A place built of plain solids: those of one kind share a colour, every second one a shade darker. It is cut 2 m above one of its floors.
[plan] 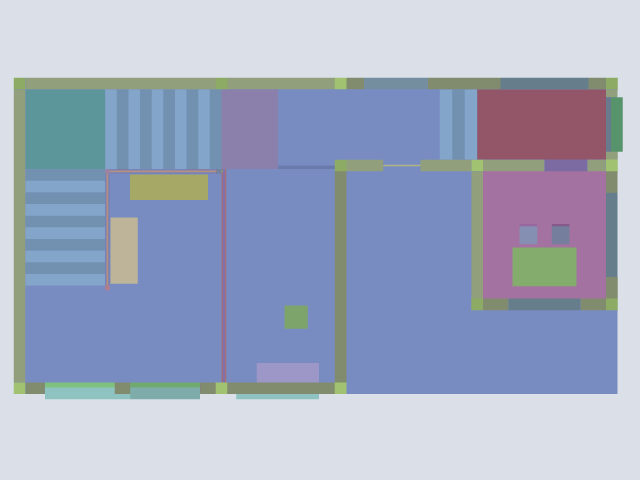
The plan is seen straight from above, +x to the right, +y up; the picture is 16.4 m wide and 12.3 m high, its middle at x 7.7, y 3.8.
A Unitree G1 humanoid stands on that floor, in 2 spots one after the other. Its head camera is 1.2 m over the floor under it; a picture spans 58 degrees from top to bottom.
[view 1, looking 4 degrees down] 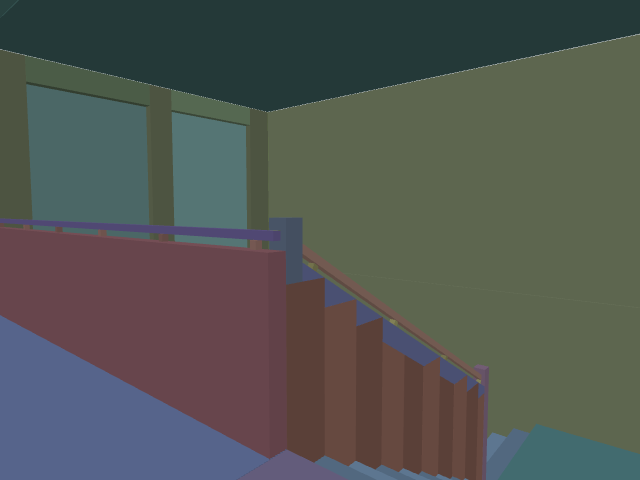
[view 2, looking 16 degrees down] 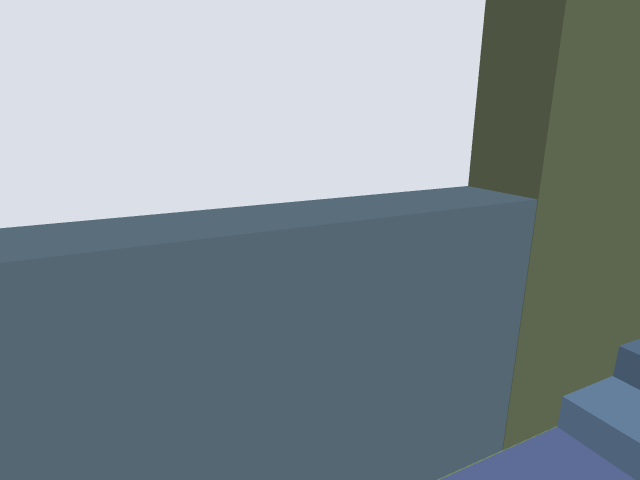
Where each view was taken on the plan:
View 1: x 6.68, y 7.09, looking -140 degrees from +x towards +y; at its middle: wall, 8.55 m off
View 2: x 9.27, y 6.76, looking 64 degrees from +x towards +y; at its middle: wall_sill_win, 1.04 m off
